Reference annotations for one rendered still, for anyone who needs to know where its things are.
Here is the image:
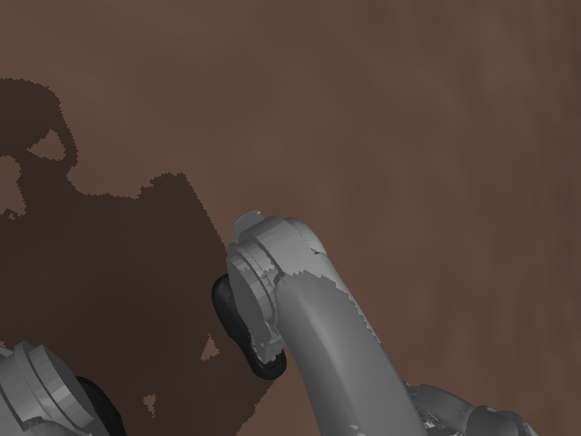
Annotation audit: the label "right robot arm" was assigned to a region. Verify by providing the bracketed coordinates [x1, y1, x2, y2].
[466, 405, 538, 436]

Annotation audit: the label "left robot foot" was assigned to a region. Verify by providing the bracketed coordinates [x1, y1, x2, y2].
[75, 376, 127, 436]

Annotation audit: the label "right robot hand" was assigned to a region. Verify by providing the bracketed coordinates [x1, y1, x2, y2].
[403, 381, 476, 436]

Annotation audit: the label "right robot foot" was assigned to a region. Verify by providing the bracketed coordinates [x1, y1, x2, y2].
[212, 273, 287, 380]

